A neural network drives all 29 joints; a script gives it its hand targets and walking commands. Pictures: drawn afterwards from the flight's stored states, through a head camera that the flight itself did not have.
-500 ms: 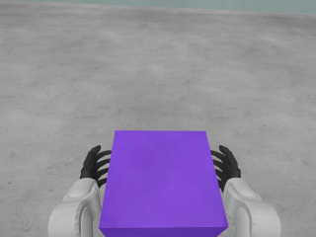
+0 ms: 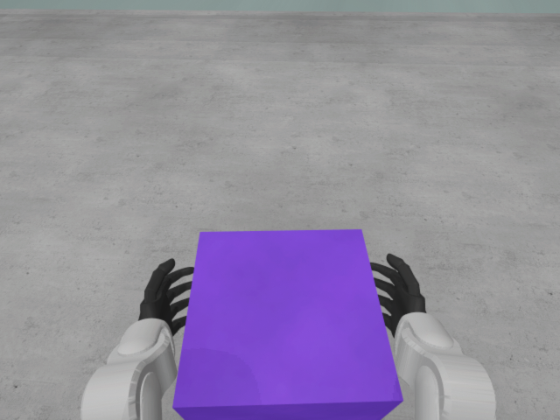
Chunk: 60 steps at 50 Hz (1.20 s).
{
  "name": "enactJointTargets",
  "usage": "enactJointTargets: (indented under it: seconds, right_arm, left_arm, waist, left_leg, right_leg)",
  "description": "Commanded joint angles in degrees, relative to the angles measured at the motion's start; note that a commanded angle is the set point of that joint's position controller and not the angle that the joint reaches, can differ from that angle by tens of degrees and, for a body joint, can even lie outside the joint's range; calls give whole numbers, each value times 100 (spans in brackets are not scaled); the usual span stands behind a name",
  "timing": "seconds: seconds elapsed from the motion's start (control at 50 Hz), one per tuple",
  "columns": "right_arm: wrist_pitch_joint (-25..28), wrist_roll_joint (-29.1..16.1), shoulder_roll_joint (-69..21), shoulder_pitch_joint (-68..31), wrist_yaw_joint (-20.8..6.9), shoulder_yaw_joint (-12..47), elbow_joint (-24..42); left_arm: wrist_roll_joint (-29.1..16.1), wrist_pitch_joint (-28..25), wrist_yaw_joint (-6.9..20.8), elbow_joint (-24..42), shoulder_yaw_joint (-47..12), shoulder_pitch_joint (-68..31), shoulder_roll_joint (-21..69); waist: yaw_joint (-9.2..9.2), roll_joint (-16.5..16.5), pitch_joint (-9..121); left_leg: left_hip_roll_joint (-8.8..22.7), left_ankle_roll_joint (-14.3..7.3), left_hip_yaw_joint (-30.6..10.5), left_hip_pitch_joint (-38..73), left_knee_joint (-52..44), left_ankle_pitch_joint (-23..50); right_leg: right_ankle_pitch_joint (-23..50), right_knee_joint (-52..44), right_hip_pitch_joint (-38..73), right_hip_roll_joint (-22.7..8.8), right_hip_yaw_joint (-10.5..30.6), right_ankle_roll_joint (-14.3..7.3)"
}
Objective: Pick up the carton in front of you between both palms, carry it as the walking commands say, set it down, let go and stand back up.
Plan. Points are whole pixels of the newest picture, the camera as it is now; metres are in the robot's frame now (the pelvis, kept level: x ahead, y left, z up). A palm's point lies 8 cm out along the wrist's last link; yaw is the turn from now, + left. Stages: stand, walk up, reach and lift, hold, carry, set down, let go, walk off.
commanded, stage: carry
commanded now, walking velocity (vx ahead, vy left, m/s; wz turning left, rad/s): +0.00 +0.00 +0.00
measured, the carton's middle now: (282, 343) +0.22 +0.01 +0.00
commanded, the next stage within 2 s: none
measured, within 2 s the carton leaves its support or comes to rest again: neither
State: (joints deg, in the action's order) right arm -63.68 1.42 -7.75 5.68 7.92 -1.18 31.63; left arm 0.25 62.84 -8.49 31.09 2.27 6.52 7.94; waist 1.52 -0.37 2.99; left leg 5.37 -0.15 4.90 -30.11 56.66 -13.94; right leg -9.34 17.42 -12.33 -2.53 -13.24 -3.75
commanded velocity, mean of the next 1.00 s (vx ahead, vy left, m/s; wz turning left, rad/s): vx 0.00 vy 0.00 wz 0.00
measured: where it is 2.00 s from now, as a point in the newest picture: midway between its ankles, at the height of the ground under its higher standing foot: outside the picture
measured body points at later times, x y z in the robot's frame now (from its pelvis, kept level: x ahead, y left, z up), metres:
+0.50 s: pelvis +0.23 +0.03 -0.01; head +0.22 +0.04 +0.44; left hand +0.48 +0.16 +0.06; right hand +0.46 -0.14 +0.06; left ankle +0.26 +0.11 -0.75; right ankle +0.17 -0.10 -0.75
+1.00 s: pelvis +0.26 +0.01 -0.02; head +0.25 +0.01 +0.43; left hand +0.55 +0.14 +0.01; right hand +0.53 -0.16 +0.01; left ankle +0.26 +0.11 -0.75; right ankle +0.17 -0.10 -0.75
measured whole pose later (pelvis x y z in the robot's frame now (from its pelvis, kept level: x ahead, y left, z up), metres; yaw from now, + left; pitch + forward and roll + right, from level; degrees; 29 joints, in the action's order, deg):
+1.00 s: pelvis +0.26 +0.01 -0.02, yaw -3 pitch +3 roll +0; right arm -45.8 10.8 -7.3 -5.9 2.2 -6.0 -0.9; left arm 10.9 46.1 -2.6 -1.0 6.1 -5.9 7.3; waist -0.4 0.5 5.0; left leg 4.0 -0.6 11.6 -16.7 30.5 -16.1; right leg -22.0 28.2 -8.7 -3.2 -8.2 0.5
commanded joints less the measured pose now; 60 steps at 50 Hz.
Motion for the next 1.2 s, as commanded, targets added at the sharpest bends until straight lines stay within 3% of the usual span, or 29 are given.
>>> enactJointTargets:
  seconds: [0.0, 0.08, 0.14, 0.18, 0.2, 0.22, 0.24, 0.26, 0.3, 0.32, 0.36, 0.4, 0.42, 0.44, 0.48, 0.54, 0.62, 0.8, 1.04, 1.18]
  right_arm:
    - [206, -788, -4253, -1461, -194, 3249, 458]
    - [87, -905, -3863, -1569, -115, 3286, 768]
    - [-58, -1019, -3540, -1625, -77, 3257, 856]
    - [-148, -1027, -3326, -1588, -48, 3133, 819]
    - [-202, -1006, -3190, -1582, -31, 3031, 765]
    - [-231, -1021, -3104, -1589, -17, 2953, 680]
    - [-240, -1030, -3101, -1380, -11, 2933, 566]
    - [-229, -1073, -3288, -1284, -36, 2884, 544]
    - [-177, -1144, -3715, -1545, -136, 2934, 620]
    - [-134, -1145, -3904, -1694, -192, 2993, 602]
    - [-57, -1142, -4095, -1770, -329, 3114, 562]
    - [8, -1129, -4071, -1820, -481, 3255, 483]
    - [32, -1091, -3991, -1887, -553, 3300, 413]
    - [42, -1059, -3905, -2073, -614, 3302, 316]
    - [61, -947, -3638, -2256, -690, 3220, 16]
    - [162, -780, -3361, -2156, -722, 3042, -425]
    - [366, -615, -3297, -2256, -783, 2841, -839]
    - [1165, -315, -3379, -2764, -1084, 2514, -1713]
    - [2653, -18, -3634, -3653, -1538, 2058, -3521]
    - [2739, -244, -4650, -4021, -1803, 2552, -3487]
  left_arm:
    - [-1107, -131, 482, 739, -3355, -1708, 3995]
    - [-999, -37, 365, 855, -3212, -1569, 3643]
    - [-910, 92, 245, 877, -3114, -1542, 3400]
    - [-896, 188, 168, 869, -3096, -1631, 3228]
    - [-890, 241, 125, 858, -3065, -1686, 3110]
    - [-898, 310, 81, 895, -3050, -1761, 3036]
    - [-957, 371, 73, 929, -3132, -1704, 3000]
    - [-994, 387, 90, 993, -3208, -1696, 3178]
    - [-980, 339, 167, 894, -3288, -1901, 3635]
    - [-993, 297, 215, 834, -3347, -2026, 3872]
    - [-959, 199, 312, 705, -3418, -2019, 4125]
    - [-873, 113, 414, 596, -3472, -1972, 4123]
    - [-833, 81, 468, 540, -3501, -2016, 4052]
    - [-786, 68, 520, 432, -3452, -2125, 3905]
    - [-703, 47, 602, 103, -3304, -2288, 3599]
    - [-582, -55, 697, -357, -3077, -2155, 3299]
    - [-519, -272, 818, -707, -2930, -2347, 3221]
    - [-313, -1070, 1167, -1551, -2703, -2950, 3415]
    - [117, -2577, 1564, -3395, -2135, -3768, 3589]
    - [-122, -2650, 1821, -3318, -2678, -4160, 4619]
  waist:
    - [-124, 766, 1095]
    - [-93, 1037, 835]
    - [-62, 1023, 724]
    - [-165, 686, 739]
    - [-161, 443, 909]
    - [-174, -498, 1355]
    - [-278, -1167, 1941]
    - [-243, -1197, 1983]
    - [-204, -779, 1783]
    - [-196, -843, 1639]
    - [-183, -814, 1789]
    - [-159, -559, 1827]
    - [-159, -443, 1678]
    - [-175, -282, 1448]
    - [-203, 58, 1167]
    - [-180, 165, 1367]
    - [-159, 192, 1489]
    - [-158, 159, 1547]
    - [-170, 87, 1501]
    - [-179, 63, 1612]
  left_leg:
    - [-8, 110, 195, -274, -1022, 356]
    - [-248, 150, 576, 148, -2166, 1018]
    - [-338, 92, 716, 726, -2746, 1522]
    - [-388, 52, 915, 1742, -3646, 2360]
    - [-60, 71, 622, 2493, -3649, 3282]
    - [951, -326, -363, 3601, -3131, 5793]
    - [1668, -1068, -1311, 4365, -3192, 6462]
    - [1796, -1243, -1493, 4161, -3525, 5851]
    - [1517, -912, -994, 3592, -3894, 4396]
    - [1275, -724, -740, 3291, -3985, 3892]
    - [1012, -562, -404, 3066, -3949, 2683]
    - [827, -381, -116, 2594, -3824, 1952]
    - [710, -268, 24, 2412, -3761, 1605]
    - [599, -192, 102, 2314, -3586, 1528]
    - [494, -141, 87, 2249, -3262, 2341]
    - [504, -120, 119, 2317, -2774, 3296]
    - [419, -82, 188, 2301, -2586, 3390]
    - [418, -98, 171, 2349, -2575, 2961]
    - [441, -96, 142, 2277, -2758, 2408]
    - [467, -86, 105, 2304, -2817, 2193]
  right_leg:
    - [2310, -607, 1357, -1287, 782, -284]
    - [3397, -366, 1291, -1097, 258, -115]
    - [3087, 63, 1213, -1019, 128, 74]
    - [2886, 874, 874, -817, -66, 346]
    - [2372, 1300, 502, -709, 16, 537]
    - [557, 2277, -264, -470, 115, 734]
    - [-1377, 2998, -761, -119, 481, 793]
    - [-2526, 3187, -864, -57, 787, 726]
    - [-2688, 2122, -663, -249, 1100, 571]
    - [-2470, 1478, -422, -219, 1021, 545]
    - [-1378, 931, 16, -61, 738, 520]
    - [-213, 395, 515, -243, 684, 540]
    - [-22, 330, 458, -430, 772, 569]
    - [153, 353, 298, -629, 901, 569]
    - [829, 654, 70, -747, 953, 506]
    - [2040, 855, 264, -757, 934, 478]
    - [2771, 989, 428, -740, 912, 498]
    - [2453, 977, 505, -732, 876, 463]
    - [1782, 856, 534, -695, 877, 383]
    - [1366, 822, 483, -681, 908, 360]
